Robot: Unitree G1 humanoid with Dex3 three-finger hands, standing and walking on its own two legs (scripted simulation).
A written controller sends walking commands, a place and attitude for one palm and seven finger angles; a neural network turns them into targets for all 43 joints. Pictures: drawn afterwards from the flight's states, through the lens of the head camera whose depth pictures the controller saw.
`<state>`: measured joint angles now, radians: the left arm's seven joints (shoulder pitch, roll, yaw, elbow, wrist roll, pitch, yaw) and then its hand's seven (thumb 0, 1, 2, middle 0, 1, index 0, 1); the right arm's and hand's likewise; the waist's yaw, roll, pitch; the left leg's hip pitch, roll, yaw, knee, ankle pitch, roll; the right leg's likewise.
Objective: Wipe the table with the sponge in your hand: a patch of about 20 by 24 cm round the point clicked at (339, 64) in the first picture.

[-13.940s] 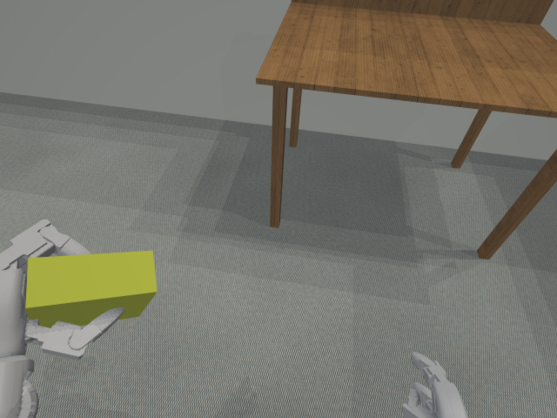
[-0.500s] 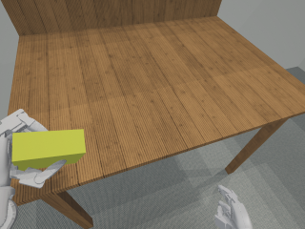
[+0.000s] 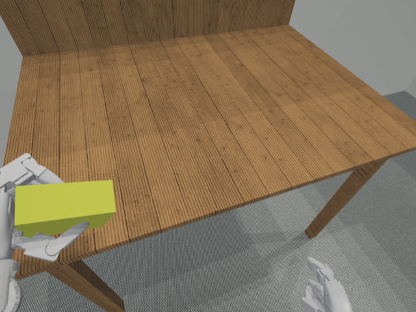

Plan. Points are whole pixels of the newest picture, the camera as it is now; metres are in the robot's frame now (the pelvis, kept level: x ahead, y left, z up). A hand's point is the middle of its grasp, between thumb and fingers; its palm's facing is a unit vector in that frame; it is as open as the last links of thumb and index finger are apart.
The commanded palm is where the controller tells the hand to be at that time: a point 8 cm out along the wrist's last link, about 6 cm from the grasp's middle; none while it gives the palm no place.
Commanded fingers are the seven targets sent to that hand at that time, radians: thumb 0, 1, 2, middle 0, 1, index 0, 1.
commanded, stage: come to a stop and stand still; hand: left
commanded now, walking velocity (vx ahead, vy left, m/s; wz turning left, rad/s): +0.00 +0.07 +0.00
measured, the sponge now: (80, 208) +0.23 +0.22 +0.14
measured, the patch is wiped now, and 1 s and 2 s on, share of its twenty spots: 0.00 0.00 0.00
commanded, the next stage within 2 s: look again from close up in 0.86 s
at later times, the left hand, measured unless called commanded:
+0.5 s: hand (51, 191) +0.24 +0.25 +0.16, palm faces +0.37 -0.84 -0.41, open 9.1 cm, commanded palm +0.17 +0.29 +0.18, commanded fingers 0.00 0.10 1.30 -1.20 -1.60 -1.20 -1.60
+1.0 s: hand (39, 205) +0.22 +0.27 +0.15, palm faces +0.38 -0.86 -0.33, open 9.1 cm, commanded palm +0.16 +0.30 +0.18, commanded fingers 0.00 0.10 1.30 -1.20 -1.60 -1.20 -1.60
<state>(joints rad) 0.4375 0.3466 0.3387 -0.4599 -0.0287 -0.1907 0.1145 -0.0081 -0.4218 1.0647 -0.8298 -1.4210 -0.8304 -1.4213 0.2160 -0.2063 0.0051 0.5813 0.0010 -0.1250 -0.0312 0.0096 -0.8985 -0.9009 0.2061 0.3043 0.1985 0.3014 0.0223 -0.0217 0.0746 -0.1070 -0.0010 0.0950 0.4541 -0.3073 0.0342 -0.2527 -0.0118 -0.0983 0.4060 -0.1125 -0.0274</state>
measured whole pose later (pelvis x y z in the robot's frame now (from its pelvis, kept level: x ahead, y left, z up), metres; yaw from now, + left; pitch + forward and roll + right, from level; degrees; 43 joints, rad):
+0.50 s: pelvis +0.00 +0.01 +0.00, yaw -1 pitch -1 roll +0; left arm 0.38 0.36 0.37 -0.40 -0.04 -0.26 0.09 -0.01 -0.42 1.07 -0.83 -1.43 -0.83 -1.43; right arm 0.23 -0.21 0.01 0.58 0.01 -0.18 0.01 0.01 -0.90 -0.90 0.21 0.30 0.20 0.30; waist 0.01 0.01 0.09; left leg -0.13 -0.02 0.11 0.48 -0.33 0.05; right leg -0.30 -0.03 -0.08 0.47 -0.14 -0.01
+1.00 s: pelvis +0.00 +0.02 +0.00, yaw +0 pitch -3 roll -1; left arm 0.39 0.35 0.35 -0.43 -0.03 -0.23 0.09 -0.01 -0.42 1.07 -0.83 -1.42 -0.83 -1.42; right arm 0.19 -0.19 0.02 0.55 0.00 -0.15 -0.02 0.01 -0.90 -0.90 0.21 0.30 0.20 0.30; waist 0.02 -0.06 0.08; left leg -0.11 -0.01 0.10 0.50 -0.34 0.06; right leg -0.26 -0.03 -0.08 0.45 -0.13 0.00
